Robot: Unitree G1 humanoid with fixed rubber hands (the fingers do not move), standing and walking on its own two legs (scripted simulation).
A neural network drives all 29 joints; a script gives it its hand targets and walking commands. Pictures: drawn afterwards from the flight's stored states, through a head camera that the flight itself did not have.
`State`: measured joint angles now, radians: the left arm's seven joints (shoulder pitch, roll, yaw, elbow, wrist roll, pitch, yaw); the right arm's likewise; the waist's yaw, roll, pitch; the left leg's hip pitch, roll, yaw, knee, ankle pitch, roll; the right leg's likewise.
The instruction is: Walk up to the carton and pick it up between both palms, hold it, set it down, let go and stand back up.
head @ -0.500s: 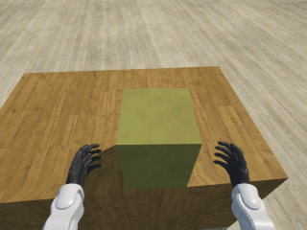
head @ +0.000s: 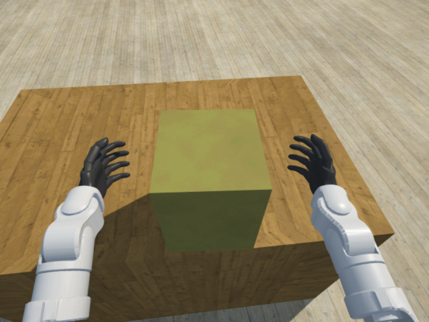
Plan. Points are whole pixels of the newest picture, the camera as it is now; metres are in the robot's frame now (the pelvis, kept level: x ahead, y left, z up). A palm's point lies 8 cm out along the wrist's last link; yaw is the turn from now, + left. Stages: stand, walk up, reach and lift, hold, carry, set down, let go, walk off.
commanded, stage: reach and lift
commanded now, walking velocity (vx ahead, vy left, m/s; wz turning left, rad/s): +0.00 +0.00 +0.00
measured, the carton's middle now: (209, 183) +0.42 +0.04 -0.01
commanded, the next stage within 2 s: none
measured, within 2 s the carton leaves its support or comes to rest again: neither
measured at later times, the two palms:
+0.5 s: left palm (90, 138) +0.40 +0.24 +0.16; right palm (322, 133) +0.41 -0.16 +0.16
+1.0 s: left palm (106, 142) +0.42 +0.23 +0.12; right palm (312, 140) +0.43 -0.16 +0.13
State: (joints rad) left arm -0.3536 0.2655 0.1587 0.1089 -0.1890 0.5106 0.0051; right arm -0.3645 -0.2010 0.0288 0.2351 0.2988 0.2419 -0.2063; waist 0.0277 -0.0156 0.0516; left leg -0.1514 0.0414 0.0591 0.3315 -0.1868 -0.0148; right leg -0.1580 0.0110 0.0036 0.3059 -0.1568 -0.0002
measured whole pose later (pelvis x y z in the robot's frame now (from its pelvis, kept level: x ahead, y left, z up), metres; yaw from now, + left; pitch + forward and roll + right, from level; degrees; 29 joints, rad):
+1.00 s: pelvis +0.00 +0.00 +0.00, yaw +1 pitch +4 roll -1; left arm -0.83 0.31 0.10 0.83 -0.14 0.33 0.01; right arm -0.85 -0.24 0.05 0.91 0.36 0.21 -0.16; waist 0.00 -0.03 -0.03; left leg -0.23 0.04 0.03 0.35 -0.19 -0.01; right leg -0.20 0.01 -0.02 0.28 -0.14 0.00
